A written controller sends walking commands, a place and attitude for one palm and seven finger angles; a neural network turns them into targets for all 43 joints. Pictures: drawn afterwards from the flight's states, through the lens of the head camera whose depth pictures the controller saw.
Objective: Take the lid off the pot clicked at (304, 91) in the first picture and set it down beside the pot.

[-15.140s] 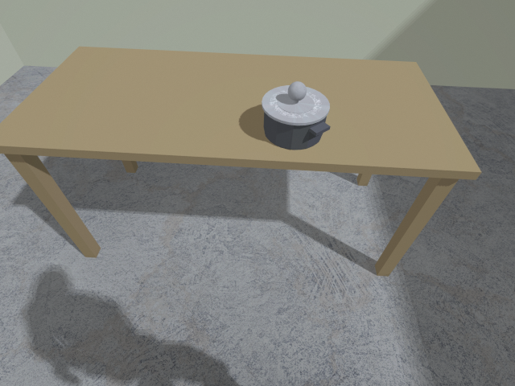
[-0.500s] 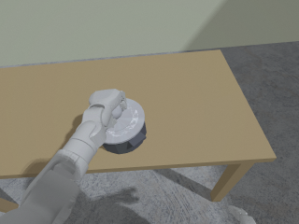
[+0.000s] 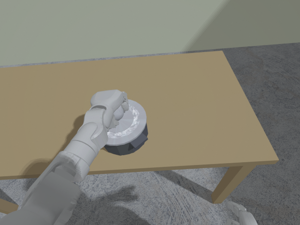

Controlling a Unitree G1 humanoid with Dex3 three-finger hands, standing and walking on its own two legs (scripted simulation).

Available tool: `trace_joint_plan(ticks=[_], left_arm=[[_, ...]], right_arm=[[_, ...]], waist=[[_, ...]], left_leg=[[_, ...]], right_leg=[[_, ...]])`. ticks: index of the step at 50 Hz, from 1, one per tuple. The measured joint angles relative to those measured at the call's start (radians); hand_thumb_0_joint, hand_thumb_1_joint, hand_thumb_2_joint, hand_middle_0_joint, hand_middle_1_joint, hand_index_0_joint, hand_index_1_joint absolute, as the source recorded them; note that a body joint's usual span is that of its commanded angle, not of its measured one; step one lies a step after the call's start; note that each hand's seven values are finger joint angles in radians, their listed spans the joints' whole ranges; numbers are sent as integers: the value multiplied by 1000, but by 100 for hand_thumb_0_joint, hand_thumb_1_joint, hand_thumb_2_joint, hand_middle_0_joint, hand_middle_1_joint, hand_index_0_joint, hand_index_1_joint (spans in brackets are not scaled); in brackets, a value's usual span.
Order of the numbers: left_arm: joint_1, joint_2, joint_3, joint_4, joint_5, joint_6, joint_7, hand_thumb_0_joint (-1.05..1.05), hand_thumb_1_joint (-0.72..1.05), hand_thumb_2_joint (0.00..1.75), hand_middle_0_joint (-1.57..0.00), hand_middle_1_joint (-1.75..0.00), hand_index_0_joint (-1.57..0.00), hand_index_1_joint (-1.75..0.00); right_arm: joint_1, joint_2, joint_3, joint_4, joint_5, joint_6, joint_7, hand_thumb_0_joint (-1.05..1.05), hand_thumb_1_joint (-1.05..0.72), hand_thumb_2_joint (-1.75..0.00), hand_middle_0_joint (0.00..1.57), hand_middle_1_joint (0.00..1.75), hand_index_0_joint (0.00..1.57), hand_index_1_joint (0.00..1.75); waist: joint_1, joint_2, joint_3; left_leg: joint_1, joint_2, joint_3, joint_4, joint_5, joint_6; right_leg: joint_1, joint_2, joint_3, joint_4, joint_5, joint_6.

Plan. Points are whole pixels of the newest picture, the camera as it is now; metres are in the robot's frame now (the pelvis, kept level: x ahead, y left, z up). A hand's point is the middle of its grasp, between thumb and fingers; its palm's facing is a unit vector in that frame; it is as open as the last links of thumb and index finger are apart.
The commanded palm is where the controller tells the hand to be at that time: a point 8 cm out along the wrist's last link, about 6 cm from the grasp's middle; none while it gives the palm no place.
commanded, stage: close the fingers and squeeze the knob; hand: left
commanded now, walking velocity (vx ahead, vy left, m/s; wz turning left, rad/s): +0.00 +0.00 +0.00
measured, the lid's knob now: (115, 112) +0.44 +0.12 +0.03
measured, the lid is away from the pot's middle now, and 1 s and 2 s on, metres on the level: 0.01 0.01 0.01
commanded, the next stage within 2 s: lift the lid straight up in 0.36 s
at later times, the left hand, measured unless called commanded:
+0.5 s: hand (112, 115) +0.41 +0.12 +0.06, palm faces -0.31 -0.08 -0.95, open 7.9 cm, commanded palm +0.40 +0.13 +0.13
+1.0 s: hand (112, 109) +0.41 +0.12 +0.08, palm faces -0.26 -0.08 -0.96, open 7.9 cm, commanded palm +0.40 +0.13 +0.17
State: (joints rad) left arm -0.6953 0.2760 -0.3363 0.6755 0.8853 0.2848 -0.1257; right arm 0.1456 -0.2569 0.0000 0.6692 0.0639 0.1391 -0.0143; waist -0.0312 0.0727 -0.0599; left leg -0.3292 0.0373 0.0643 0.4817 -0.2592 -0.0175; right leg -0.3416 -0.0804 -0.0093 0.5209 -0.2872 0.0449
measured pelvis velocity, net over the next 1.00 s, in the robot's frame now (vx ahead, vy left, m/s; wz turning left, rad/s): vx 0.00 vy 0.00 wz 0.01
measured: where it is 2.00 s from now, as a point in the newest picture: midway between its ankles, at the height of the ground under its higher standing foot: outside the picture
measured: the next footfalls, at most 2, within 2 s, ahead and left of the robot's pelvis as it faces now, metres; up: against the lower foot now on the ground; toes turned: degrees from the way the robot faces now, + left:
none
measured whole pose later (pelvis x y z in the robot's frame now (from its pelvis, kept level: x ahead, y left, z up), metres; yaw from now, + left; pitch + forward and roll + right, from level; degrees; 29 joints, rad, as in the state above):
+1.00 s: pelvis +0.00 +0.00 +0.00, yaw +1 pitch +5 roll +1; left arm -0.71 0.29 -0.36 0.60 0.86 0.32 -0.17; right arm 0.12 -0.25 0.01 0.69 0.07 0.10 -0.02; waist -0.02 0.09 -0.05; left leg -0.29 0.03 0.05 0.46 -0.25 -0.02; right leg -0.31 -0.08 -0.02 0.51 -0.28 0.04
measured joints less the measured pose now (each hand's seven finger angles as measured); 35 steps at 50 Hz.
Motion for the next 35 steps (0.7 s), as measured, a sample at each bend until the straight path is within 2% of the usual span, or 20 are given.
trace_joint_plan(ticks=[6,26,35], left_arm=[[-19,-8,-9,16,0,7,1,1,19,80,-65,-91,-66,-91],[-22,1,-1,29,2,-3,-6,0,17,81,-66,-92,-66,-92],[-4,19,-6,-8,-17,-5,-18,0,18,80,-66,-92,-67,-92]], right_arm=[[-6,0,7,6,3,4,-4,1,-91,-90,20,30,20,30],[12,-5,2,10,2,-1,-11,1,-91,-90,20,30,20,30],[13,-3,1,14,2,-22,-17,1,-91,-90,20,30,20,30]], waist=[[5,-3,4],[-3,-2,4],[-8,6,15]], left_leg=[[-3,0,-5,3,0,-1],[-1,2,-3,-1,3,-2],[14,1,-2,-11,6,0]], right_leg=[[-1,-1,-4,4,-2,-1],[-1,3,-2,-1,2,-3],[14,2,-1,-10,5,-1]])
